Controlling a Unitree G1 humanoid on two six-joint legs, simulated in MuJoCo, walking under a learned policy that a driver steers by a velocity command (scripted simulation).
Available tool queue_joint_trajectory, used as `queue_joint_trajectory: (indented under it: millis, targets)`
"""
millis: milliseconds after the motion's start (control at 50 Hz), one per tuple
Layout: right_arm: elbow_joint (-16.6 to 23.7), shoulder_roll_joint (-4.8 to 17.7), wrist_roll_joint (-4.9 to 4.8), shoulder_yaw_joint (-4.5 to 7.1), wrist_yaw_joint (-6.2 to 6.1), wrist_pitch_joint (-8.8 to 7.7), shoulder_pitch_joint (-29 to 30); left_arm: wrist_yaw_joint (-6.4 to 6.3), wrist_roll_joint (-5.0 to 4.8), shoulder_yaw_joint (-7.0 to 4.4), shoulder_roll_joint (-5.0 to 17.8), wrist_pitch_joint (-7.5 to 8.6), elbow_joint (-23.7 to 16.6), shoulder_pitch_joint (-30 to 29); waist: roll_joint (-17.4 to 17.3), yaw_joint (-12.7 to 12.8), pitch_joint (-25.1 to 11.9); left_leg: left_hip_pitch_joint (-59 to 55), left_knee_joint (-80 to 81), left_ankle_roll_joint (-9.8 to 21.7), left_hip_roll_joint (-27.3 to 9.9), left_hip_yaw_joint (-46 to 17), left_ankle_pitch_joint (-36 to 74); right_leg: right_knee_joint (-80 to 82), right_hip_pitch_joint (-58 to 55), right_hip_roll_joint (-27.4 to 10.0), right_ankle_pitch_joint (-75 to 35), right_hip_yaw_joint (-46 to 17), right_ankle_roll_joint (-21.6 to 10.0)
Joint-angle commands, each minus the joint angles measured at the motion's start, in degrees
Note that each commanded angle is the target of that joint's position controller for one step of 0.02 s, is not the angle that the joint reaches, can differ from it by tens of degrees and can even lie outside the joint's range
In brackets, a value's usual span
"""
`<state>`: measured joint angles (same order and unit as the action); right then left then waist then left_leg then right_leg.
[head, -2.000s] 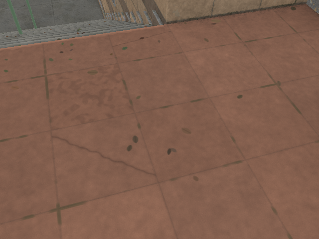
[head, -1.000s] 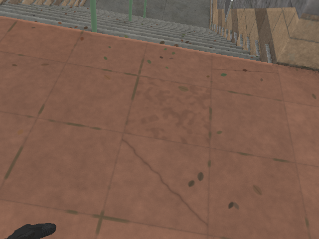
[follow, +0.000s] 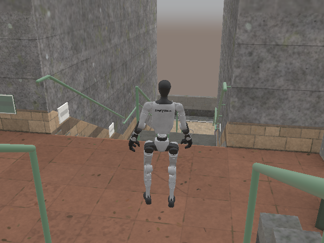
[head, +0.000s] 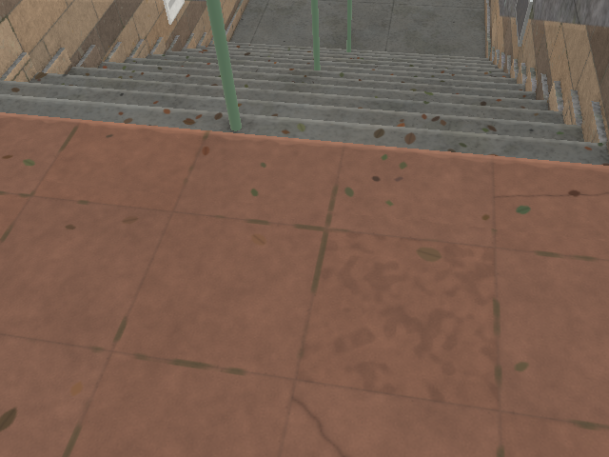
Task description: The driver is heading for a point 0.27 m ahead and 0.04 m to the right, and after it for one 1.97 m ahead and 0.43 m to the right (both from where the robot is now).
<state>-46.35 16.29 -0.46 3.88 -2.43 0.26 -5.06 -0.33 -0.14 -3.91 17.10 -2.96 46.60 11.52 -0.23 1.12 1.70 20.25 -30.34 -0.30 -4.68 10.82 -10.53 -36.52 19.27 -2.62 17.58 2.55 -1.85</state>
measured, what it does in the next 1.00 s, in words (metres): walks ahead, turning right: left foot, then right foot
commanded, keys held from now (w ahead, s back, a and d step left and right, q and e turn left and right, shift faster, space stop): e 0.06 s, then w+e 0.14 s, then e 0.32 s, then no key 0.48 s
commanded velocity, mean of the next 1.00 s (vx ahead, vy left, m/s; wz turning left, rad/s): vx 0.08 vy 0.00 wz -0.41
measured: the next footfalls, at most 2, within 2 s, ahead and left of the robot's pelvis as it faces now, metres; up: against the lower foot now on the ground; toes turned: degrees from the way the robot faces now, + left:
left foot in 0.48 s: +0.22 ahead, +0.09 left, +0.00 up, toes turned -22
right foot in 0.84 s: +0.12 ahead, -0.16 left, +0.00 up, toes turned -22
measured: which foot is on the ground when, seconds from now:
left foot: down 0.00-0.00, up 0.02-0.46, down 0.48-1.00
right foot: down 0.00-0.48, up 0.50-0.82, down 0.84-1.00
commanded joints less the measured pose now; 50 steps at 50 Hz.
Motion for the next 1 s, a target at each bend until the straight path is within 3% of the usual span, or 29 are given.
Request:
queue_joint_trajectory:
  millis: [20,40,60,80,100,120,140,180,220,280,380,440,460,480,500,520,540,580,640,700,760,820,840,860,880,900,920,960,1000]
  targets:
    - [4.83,3.04,1.38,0.90,-0.05,0.14,1.02,-0.89,0.68,-3.78,15.59,0.21,-3.94,5.55,19.91,-0.10,-1.06,20.13,-20.96,-3.54,4.37,-0.95,-26.48,18.84,-13.28,-18.58,-22.99,-31.20,-14.37]
    - [6.48,4.98,1.45,1.52,-0.34,-0.14,7.19,-0.46,2.86,-3.49,15.03,1.63,-4.59,6.85,14.36,3.56,-3.55,20.30,-31.28,-2.61,5.50,-11.16,-27.85,21.50,-9.02,-19.55,-19.83,-34.09,-18.67]
    - [6.34,6.01,0.39,2.01,-0.45,-0.04,6.28,-0.33,2.80,-3.18,13.76,2.95,-5.06,4.00,11.23,1.26,-3.16,20.96,-34.23,-1.54,4.38,-13.64,-22.27,21.14,-8.95,-16.54,-17.01,-29.04,-16.08]
    - [4.91,6.94,0.45,2.56,-0.49,-0.05,3.52,-0.46,0.80,-3.15,12.10,3.69,-5.46,1.65,8.10,-0.42,-3.81,21.72,-33.30,-1.00,2.96,-14.34,-15.84,21.16,-10.26,-13.12,-6.44,-25.51,-12.34]
    - [3.96,7.84,0.72,3.03,-0.56,-0.21,2.88,-0.61,-0.67,-2.52,9.71,3.91,-5.69,0.89,7.36,-0.43,-4.22,22.46,-31.97,-0.79,2.07,-14.51,-11.71,22.39,-11.31,-11.87,4.55,-24.97,-10.35]
    - [3.99,7.70,0.79,3.18,-0.29,-0.61,3.13,-0.88,-1.12,-1.99,8.37,4.06,-5.61,1.33,7.98,-0.43,-3.63,22.48,-31.18,-0.84,2.07,-14.39,-8.01,24.07,-11.32,-10.83,11.09,-25.27,-9.89]
    - [4.34,7.32,0.50,3.20,0.14,-1.26,3.85,-1.15,-0.96,-1.67,7.67,4.19,-5.50,2.54,8.19,-0.22,-3.26,22.92,-29.46,-0.85,2.43,-14.44,-5.18,25.45,-12.38,-10.41,13.55,-26.03,-9.85]
    - [4.74,6.57,0.13,3.07,0.79,-2.83,5.68,-1.72,-0.45,-1.76,7.98,4.81,-5.22,5.09,7.45,0.74,-3.10,23.80,-22.74,-1.08,2.80,-15.03,-0.78,26.26,-16.43,-10.11,9.80,-25.60,-9.77]
    - [4.92,5.43,0.42,2.75,1.16,-4.02,7.40,-2.12,-0.36,-2.08,8.84,5.24,-5.09,6.26,6.89,1.42,-2.51,22.43,-15.59,-1.76,3.50,-15.33,1.73,25.35,-18.12,-9.04,2.28,-23.67,-9.60]
    - [5.01,4.02,0.39,2.10,1.42,-4.38,7.77,-2.21,-0.51,-2.71,10.27,4.67,-5.67,5.94,8.20,1.38,-2.29,15.97,-7.94,-3.19,5.33,-14.70,1.00,21.90,-15.28,-6.84,-11.46,-20.66,-9.86]
    - [5.84,5.70,-0.26,1.95,2.30,-4.37,7.18,-1.66,-1.00,-3.36,11.20,2.80,-7.69,4.86,9.00,1.22,-4.39,7.54,-2.67,-3.38,7.34,-14.97,-2.42,16.22,-12.13,-6.55,-22.14,-24.60,-10.13]
    - [5.15,7.39,-0.15,2.47,2.75,-4.94,3.20,-2.01,-1.45,-3.06,10.31,2.00,-9.80,1.12,9.41,-1.55,-5.62,0.19,6.37,-1.84,7.53,-15.02,1.20,11.49,-12.05,-4.73,-22.25,-28.09,-7.75]
    - [4.72,8.11,0.23,2.74,2.66,-5.18,1.14,-2.21,-1.48,-2.73,9.39,1.96,-10.58,-0.05,8.55,-2.79,-6.41,-5.55,11.59,-0.70,5.69,-15.10,8.25,8.64,-10.17,-2.81,-20.13,-27.67,-5.80]
    - [4.78,11.02,1.18,3.39,2.18,-5.10,-1.91,-2.29,-0.70,-1.81,6.55,2.14,-11.68,0.13,3.87,-3.19,-10.35,-15.76,11.05,2.39,-2.74,-20.83,15.71,0.82,-4.67,-0.01,-12.95,-24.91,-3.18]
    - [5.38,14.99,2.34,3.85,1.49,-4.25,-1.82,-2.20,0.02,-0.94,2.95,2.50,-12.37,5.54,-11.43,0.60,-12.49,-26.76,8.37,10.41,-14.66,-34.27,35.20,-11.63,9.18,8.82,13.42,-15.32,0.58]
    - [4.19,12.16,1.97,3.44,1.66,-3.58,-4.55,-2.08,-0.21,-1.84,7.07,2.70,-12.23,8.56,-15.65,0.34,-13.42,-26.47,8.79,16.99,-21.64,-42.35,36.09,-22.93,15.78,7.75,24.82,-11.73,2.95]
    - [5.25,8.78,1.25,2.35,1.71,-3.49,-3.10,-1.98,-0.45,-2.98,10.74,2.55,-10.89,8.63,-10.30,-0.12,-10.79,-23.92,8.60,16.84,-18.94,-37.60,33.80,-29.68,16.70,5.21,21.41,-12.41,4.64]
    - [5.90,6.53,1.07,1.49,1.82,-2.95,0.26,-2.18,-0.69,-3.38,10.51,1.43,-10.02,6.37,-6.52,0.16,-7.99,-19.20,8.47,13.12,-12.09,-27.49,27.92,-32.23,17.03,3.79,14.93,-10.95,6.39]
    - [5.05,7.78,1.14,1.47,1.58,-2.06,0.90,-1.79,-0.77,-1.91,6.14,0.72,-11.53,4.06,-7.93,0.02,-6.38,-12.95,11.13,13.87,-8.79,-21.15,27.74,-26.82,11.99,3.70,9.79,-7.56,7.20]
    - [4.59,8.49,0.83,1.51,1.51,-1.64,1.55,-1.49,-0.16,-0.62,4.09,0.93,-12.90,1.35,-9.08,-0.76,-7.80,-12.29,10.99,14.01,-8.59,-18.23,28.33,-15.22,6.03,2.33,7.48,-5.46,6.76]
    - [3.75,9.58,0.34,1.50,1.97,-1.30,0.45,-1.04,-0.22,-0.34,4.57,0.97,-13.23,0.01,-9.99,-1.78,-8.15,-11.86,10.45,13.81,-9.30,-18.32,25.90,-5.05,-0.07,2.20,3.88,-3.55,5.82]
    - [2.80,8.61,-0.79,0.58,2.34,-1.09,0.18,-0.60,0.00,-0.63,4.79,0.97,-11.82,2.40,-8.49,0.37,-6.81,-8.30,7.24,10.32,-7.45,-17.52,15.45,12.78,-10.34,3.83,-8.29,-1.45,2.86]
    - [1.81,6.81,-0.52,-0.18,2.56,-1.49,-2.41,-0.78,0.50,-0.83,6.33,0.92,-12.56,1.63,-6.07,-0.06,-6.89,-4.44,5.89,6.29,-5.82,-16.69,9.11,15.88,-16.14,1.07,-14.65,-5.42,1.09]
    - [2.31,3.73,1.71,-1.36,3.02,-1.99,-3.78,-1.39,1.15,-1.33,10.15,0.77,-13.57,2.38,4.23,-1.80,-9.64,0.33,-2.66,1.40,-1.31,-11.96,-2.83,15.65,-21.95,-9.58,-29.29,-17.17,-2.09]
    - [2.59,1.95,1.58,-1.83,2.81,-2.14,-4.85,-1.06,2.06,-0.46,8.73,0.98,-13.46,-1.37,13.26,-4.21,-8.75,-1.13,-1.04,-1.12,1.38,-10.48,-14.19,15.62,-13.20,-14.46,-26.53,-20.53,-9.01]
    - [2.04,5.20,1.55,-1.31,2.41,-1.78,-3.35,-0.42,1.73,0.32,5.21,1.67,-14.54,-4.91,10.05,-3.31,-6.42,-4.71,0.01,-2.48,1.03,-10.75,-10.60,16.23,-9.50,-10.88,-18.02,-18.30,-9.22]
    - [1.69,5.79,1.59,-1.16,2.39,-1.73,-2.55,-0.07,1.87,0.73,3.82,2.29,-13.85,-5.25,9.51,-3.26,-5.67,-5.82,2.09,-2.65,1.39,-10.64,-4.62,15.36,-9.21,-7.18,-12.50,-15.18,-6.07]
    - [0.65,7.28,1.80,-0.94,2.01,-1.23,-3.11,0.14,1.55,0.40,5.31,3.00,-13.13,-4.08,9.00,-2.33,-3.68,-7.00,3.37,-2.89,0.95,-11.01,1.49,14.57,-7.69,-4.12,-10.03,-12.94,-2.92]
    - [-0.25,7.10,1.22,-1.02,2.22,-1.33,-3.55,0.11,1.42,0.73,4.76,3.20,-12.51,-2.25,5.52,-2.11,-2.46,-7.43,3.87,-2.39,0.87,-10.96,2.72,13.12,-7.74,-2.86,-12.71,-11.70,-1.82]
Over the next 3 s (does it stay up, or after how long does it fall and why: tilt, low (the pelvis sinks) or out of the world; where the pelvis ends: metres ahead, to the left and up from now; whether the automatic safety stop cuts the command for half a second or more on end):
stays up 0.66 -0.22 0.00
